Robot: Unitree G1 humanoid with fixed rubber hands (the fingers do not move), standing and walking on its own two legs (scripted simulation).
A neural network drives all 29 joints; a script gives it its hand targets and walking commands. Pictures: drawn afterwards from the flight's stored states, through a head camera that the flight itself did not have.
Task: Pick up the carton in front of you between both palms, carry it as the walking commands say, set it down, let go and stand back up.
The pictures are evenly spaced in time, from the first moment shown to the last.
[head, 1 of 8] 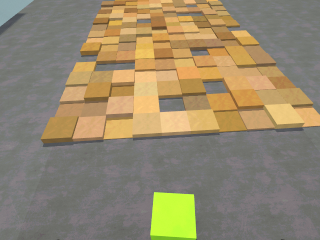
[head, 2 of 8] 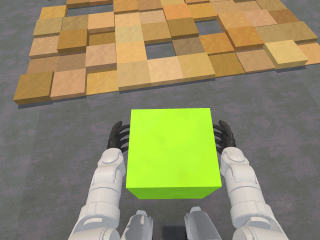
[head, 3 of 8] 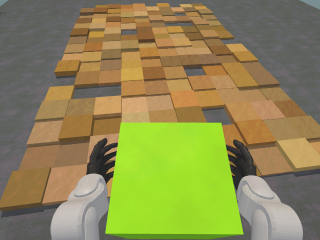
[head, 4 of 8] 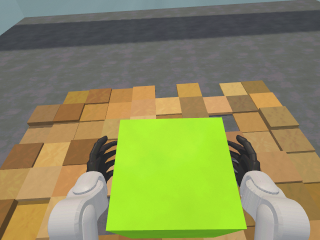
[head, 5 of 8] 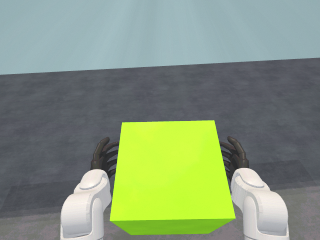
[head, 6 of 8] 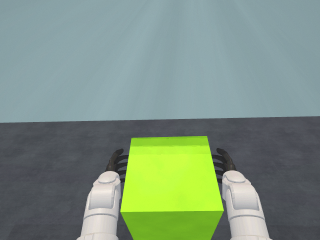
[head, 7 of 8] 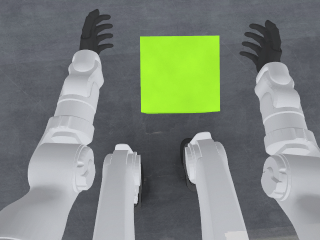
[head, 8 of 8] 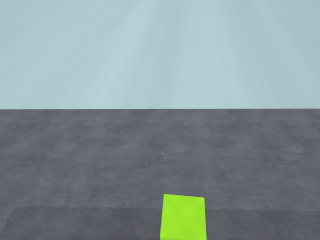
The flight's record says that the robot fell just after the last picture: no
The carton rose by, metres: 0.77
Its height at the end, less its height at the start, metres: +0.00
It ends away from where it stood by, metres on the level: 6.42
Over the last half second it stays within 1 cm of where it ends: yes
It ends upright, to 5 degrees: yes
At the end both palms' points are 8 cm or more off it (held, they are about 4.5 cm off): yes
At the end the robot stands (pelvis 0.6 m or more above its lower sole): yes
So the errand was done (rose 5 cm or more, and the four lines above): yes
